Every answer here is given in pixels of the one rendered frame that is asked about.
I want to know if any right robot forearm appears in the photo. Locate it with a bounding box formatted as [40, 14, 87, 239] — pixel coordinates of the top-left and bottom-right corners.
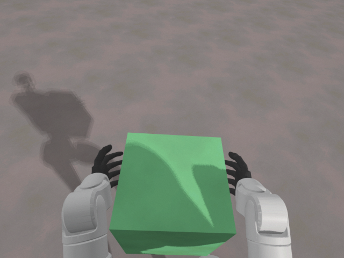
[235, 178, 292, 258]

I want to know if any right robot hand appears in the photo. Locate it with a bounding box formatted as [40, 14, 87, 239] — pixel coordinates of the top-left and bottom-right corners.
[225, 152, 252, 195]

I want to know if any left robot hand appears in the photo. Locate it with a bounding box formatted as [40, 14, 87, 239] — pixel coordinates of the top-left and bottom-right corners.
[91, 145, 123, 188]

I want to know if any carton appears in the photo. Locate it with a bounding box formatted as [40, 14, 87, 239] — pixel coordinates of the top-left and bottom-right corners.
[109, 133, 237, 256]

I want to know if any left robot forearm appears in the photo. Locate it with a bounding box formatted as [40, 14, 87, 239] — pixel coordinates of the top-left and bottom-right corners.
[61, 173, 113, 258]

